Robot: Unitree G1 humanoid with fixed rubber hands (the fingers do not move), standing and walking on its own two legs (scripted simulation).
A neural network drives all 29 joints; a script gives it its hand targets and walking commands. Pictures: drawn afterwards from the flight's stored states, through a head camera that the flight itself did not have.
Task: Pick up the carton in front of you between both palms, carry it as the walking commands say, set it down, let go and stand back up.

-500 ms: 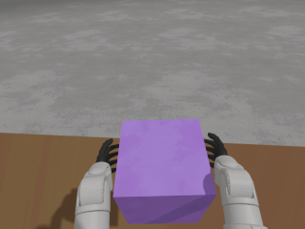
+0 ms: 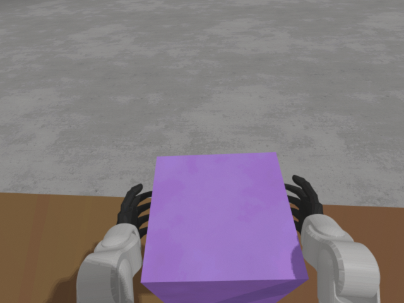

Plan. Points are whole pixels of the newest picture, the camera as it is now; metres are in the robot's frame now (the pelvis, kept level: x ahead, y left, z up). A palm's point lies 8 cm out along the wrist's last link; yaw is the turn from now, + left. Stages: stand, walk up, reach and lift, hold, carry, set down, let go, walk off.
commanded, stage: carry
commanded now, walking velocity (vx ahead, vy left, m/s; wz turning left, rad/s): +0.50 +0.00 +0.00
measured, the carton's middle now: (218, 235) +0.26 -0.02 +0.04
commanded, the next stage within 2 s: none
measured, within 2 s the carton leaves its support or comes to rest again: neither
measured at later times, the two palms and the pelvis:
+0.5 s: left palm (147, 123) +0.59 +0.14 +0.07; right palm (256, 116) +0.57 -0.15 +0.08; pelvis +0.33 +0.02 -0.01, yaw -2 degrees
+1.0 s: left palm (153, 66) +0.83 +0.14 +0.13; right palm (242, 58) +0.83 -0.16 +0.13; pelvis +0.49 +0.00 +0.00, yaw -1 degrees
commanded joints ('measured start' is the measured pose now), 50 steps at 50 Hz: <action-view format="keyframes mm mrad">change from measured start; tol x32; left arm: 1 -410 -779 -617 -128 -324 21 -125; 50 -1106 -815 -446 419 -294 -81 -74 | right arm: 1 -443 728 699 -83 363 24 174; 50 -1035 811 443 540 251 -79 88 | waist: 1 61 -183 -220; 20 25 -210 -59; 24 -7 207 -301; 50 32 -86 -357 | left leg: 1 -618 -26 -77 457 -32 50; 12 -599 -22 54 -4 373 38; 21 8 -183 247 -311 524 74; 24 450 294 -513 -387 800 331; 40 -69 -17 12 -186 250 71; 50 82 21 -9 -169 669 61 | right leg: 1 691 -392 695 -336 30 -148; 18 509 -197 60 -407 573 4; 21 519 -126 -44 15 893 40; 25 -87 44 240 864 -311 69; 36 214 8 117 -97 145 57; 50 299 -129 206 28 654 12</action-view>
